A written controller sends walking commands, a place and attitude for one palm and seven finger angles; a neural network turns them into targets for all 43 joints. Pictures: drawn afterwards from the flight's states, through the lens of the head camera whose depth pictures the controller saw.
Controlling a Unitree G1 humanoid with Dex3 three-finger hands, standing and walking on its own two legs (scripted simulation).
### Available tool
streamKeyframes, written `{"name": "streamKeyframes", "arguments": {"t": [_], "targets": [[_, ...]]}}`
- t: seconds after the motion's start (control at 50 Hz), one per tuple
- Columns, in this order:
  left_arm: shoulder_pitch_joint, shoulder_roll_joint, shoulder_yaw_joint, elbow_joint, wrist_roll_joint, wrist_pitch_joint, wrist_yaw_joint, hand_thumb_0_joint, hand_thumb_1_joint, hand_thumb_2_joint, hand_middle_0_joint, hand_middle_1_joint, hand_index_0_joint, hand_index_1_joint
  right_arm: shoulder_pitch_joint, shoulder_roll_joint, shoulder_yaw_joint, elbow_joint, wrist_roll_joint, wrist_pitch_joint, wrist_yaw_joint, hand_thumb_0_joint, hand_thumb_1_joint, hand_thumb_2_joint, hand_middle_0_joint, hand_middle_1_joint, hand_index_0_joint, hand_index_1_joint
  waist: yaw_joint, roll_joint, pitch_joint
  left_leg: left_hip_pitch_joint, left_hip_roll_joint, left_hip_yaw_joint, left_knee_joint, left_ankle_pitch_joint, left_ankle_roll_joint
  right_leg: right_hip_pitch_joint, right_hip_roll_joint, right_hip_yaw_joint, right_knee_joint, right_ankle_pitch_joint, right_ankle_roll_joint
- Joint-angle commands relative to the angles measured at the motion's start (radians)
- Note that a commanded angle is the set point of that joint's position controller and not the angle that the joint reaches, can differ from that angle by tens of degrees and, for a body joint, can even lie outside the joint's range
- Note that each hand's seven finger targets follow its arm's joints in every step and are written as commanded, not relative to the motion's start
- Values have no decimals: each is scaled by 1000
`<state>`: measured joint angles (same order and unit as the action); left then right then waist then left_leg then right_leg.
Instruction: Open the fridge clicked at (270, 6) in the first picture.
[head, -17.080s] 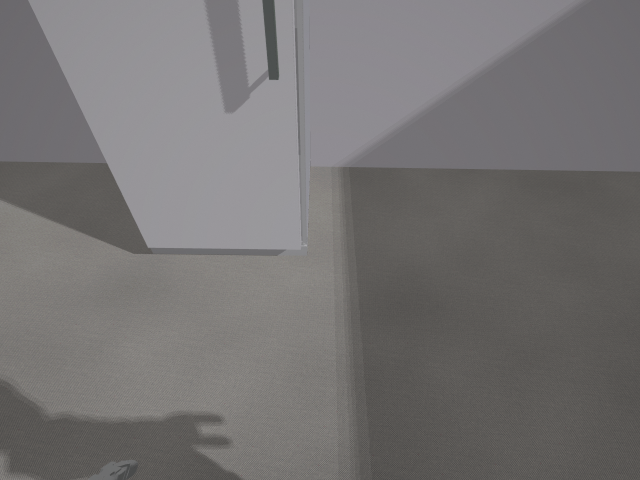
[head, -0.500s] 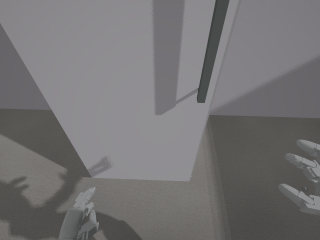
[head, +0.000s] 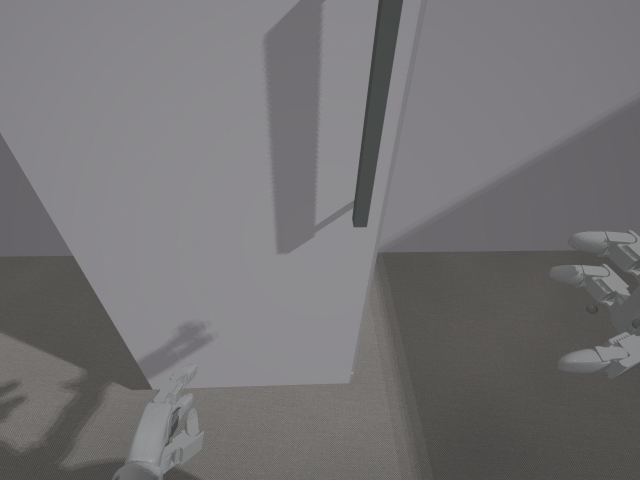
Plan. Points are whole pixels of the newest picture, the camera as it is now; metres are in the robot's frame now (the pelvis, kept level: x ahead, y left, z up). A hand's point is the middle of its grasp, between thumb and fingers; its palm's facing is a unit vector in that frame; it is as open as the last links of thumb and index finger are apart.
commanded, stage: raise the hand to about handle height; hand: right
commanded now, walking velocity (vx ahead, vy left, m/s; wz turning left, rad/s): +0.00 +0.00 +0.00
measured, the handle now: (372, 105) +0.54 -0.07 +0.24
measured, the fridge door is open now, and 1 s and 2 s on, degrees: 0 0 0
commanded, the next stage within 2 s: move the hooked fingers beside the handle in 0.80 s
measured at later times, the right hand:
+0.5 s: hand (585, 244) +0.29 -0.25 +0.22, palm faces +0.01 +1.00 -0.08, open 14.0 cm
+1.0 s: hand (572, 241) +0.29 -0.25 +0.22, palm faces +0.03 +1.00 -0.07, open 14.0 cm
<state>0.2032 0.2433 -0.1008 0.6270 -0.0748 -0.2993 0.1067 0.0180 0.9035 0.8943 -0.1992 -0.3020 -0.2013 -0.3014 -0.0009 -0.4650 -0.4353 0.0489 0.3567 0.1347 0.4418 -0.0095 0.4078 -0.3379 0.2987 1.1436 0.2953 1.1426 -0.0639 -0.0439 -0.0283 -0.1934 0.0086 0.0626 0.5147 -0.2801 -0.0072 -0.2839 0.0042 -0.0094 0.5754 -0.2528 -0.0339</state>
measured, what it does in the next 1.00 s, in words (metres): stands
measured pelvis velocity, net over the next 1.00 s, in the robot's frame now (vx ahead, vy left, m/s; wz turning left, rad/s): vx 0.01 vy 0.02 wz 0.01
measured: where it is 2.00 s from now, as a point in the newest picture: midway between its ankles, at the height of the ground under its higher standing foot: outside the picture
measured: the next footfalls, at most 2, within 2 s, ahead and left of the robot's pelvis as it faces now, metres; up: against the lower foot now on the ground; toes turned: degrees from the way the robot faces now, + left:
none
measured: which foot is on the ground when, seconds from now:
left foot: down 0.00-1.00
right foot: down 0.00-1.00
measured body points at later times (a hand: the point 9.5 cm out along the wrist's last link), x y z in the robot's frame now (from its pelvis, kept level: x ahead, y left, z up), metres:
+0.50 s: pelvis +0.01 +0.02 +0.01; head -0.03 +0.04 +0.46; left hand +0.20 +0.24 -0.06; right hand +0.28 -0.30 +0.23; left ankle +0.00 +0.13 -0.73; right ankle +0.04 -0.09 -0.73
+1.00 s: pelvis +0.01 +0.02 +0.01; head -0.02 +0.04 +0.46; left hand +0.22 +0.24 -0.06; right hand +0.29 -0.30 +0.22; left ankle +0.00 +0.13 -0.73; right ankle +0.04 -0.09 -0.73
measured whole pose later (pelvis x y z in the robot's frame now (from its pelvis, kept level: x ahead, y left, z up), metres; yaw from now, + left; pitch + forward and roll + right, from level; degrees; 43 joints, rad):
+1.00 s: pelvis +0.01 +0.02 +0.01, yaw +0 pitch -3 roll +1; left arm 0.18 0.26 -0.09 0.63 -0.10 -0.20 0.10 0.02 0.91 0.89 -0.20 -0.30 -0.20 -0.30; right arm -0.20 -0.49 -0.45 0.08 0.33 0.31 0.44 -0.02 0.50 -0.30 0.31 1.21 0.30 1.20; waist -0.07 -0.06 -0.03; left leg -0.12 -0.01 0.06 0.45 -0.27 0.02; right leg -0.20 -0.01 -0.01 0.48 -0.23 -0.01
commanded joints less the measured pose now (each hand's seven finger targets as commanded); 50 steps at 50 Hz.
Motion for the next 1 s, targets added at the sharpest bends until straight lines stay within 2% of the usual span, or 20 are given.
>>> {"name": "streamKeyframes", "arguments": {"t": [0.0,0.04,0.08,0.1,0.12,0.18,0.2,0.24,0.28,0.34,0.4,0.44,0.46,0.5,0.58,0.7,0.78,0.8,0.9,0.98], "targets": [[-139,121,47,-175,0,-41,6,0,900,900,-200,-300,-200,-300,-343,-290,-119,-339,21,-45,-4,0,500,-300,300,1200,300,1200,-2,-72,-171,-19,-31,-3,-102,86,33,173,-19,78,-142,86,16],[-139,115,45,-172,2,-40,7,0,900,900,-200,-300,-200,-300,-373,-306,-152,-348,28,-61,-16,0,500,-300,300,1200,300,1200,-2,-88,-196,-4,-32,1,-107,106,36,200,-16,79,-149,110,19],[-139,116,44,-158,-2,-37,8,0,900,900,-200,-300,-200,-300,-389,-306,-160,-306,28,-58,-21,0,500,-300,300,1200,300,1200,-1,-96,-165,-11,-32,5,-118,97,34,197,-17,77,-162,94,21],[-139,119,43,-150,-2,-29,8,0,900,900,-200,-300,-200,-300,-382,-320,-172,-265,26,-42,-23,0,500,-300,300,1200,300,1200,-9,-89,-145,-2,-32,-2,-132,96,37,183,-16,73,-164,92,19],[-141,121,43,-141,-7,-24,8,0,900,900,-200,-300,-200,-300,-396,-304,-155,-217,23,-20,-18,0,500,-300,300,1200,300,1200,3,-76,-105,-18,-28,0,-142,84,34,170,-16,70,-175,68,17],[-147,134,44,-135,-18,-7,13,0,900,900,-200,-300,-200,-300,-444,-297,-110,-108,2,72,-3,0,500,-300,300,1200,300,1200,8,-76,-53,-45,-19,-5,-157,47,29,144,-15,71,-194,18,16],[-151,137,43,-141,-20,-1,11,0,900,900,-200,-300,-200,-300,-452,-295,-98,-84,1,99,5,0,500,-300,300,1200,300,1200,3,-47,-50,-33,-16,-14,-166,53,30,136,-14,69,-188,25,15],[-166,140,42,-153,-28,5,9,0,900,900,-200,-300,-200,-300,-541,-311,-70,-118,-16,133,17,0,500,-300,300,1200,300,1200,9,-73,-77,-36,-12,-17,-164,48,28,156,-9,68,-189,24,12],[-181,135,41,-171,-27,2,7,0,900,900,-200,-300,-200,-300,-618,-345,-86,-204,-20,128,19,0,500,-300,300,1200,300,1200,7,-89,-161,-6,-11,-18,-155,83,33,208,-3,72,-179,71,9],[-172,130,45,-176,-21,11,-2,0,900,900,-200,-300,-200,-300,-494,-339,-131,-175,7,102,29,0,500,-300,300,1200,300,1200,-5,10,-201,32,-16,-21,-151,149,29,210,0,58,-157,133,2],[-168,137,51,-166,-23,25,-15,0,900,900,-200,-300,-200,-300,-406,-359,-183,-100,26,100,36,0,500,-300,300,1200,300,1200,-22,41,-162,42,-11,-29,-158,169,22,166,0,43,-150,138,3],[-178,140,54,-171,-24,28,-19,0,900,900,-200,-300,-200,-300,-433,-359,-185,-109,23,112,27,0,500,-300,300,1200,300,1200,-20,16,-143,24,-6,-30,-150,185,20,161,2,40,-151,141,2],[-180,138,54,-172,-27,31,-19,0,900,900,-200,-300,-200,-300,-454,-352,-168,-117,13,120,21,0,500,-300,300,1200,300,1200,-15,-26,-130,7,-6,-29,-151,179,21,167,2,34,-152,139,3],[-184,133,57,-181,-26,32,-19,0,900,900,-200,-300,-200,-300,-478,-349,-154,-150,6,123,4,0,500,-300,300,1200,300,1200,-13,-19,-124,7,-1,-47,-156,181,18,167,-3,31,-139,143,2],[-183,123,56,-189,-24,23,-8,0,900,900,-200,-300,-200,-300,-559,-345,-138,-266,-8,91,-14,0,500,-300,300,1200,300,1200,3,-87,-195,22,-5,-41,-143,217,21,231,2,29,-136,174,-2],[-166,130,60,-167,-19,31,-1,0,900,900,-200,-300,-200,-300,-459,-355,-179,-169,8,89,-1,0,500,-300,300,1200,300,1200,-11,-1,-176,49,-3,-49,-142,286,5,204,-1,22,-127,199,-5],[-174,132,57,-169,-28,39,-4,0,900,900,-200,-300,-200,-300,-504,-323,-129,-143,-5,135,8,0,500,-300,300,1200,300,1200,-1,-77,-142,10,-6,-29,-139,257,15,204,2,28,-143,186,1],[-178,131,56,-175,-27,42,-6,0,900,900,-200,-300,-200,-300,-494,-319,-121,-147,-4,140,6,0,500,-300,300,1200,300,1200,-6,-43,-140,18,-4,-37,-140,271,14,202,-2,29,-136,200,1],[-182,122,54,-189,-25,43,-8,0,900,900,-200,-300,-200,-300,-514,-308,-110,-204,5,117,7,0,500,-300,300,1200,300,1200,0,11,-183,25,-11,-32,-138,264,15,226,-2,33,-136,203,-3],[-171,124,54,-165,-25,39,2,0,900,900,-200,-300,-200,-300,-611,-285,-83,-155,-1,97,-12,0,500,-300,300,1200,300,1200,16,-31,-158,-16,-17,-25,-147,196,19,234,0,41,-151,148,1]]}}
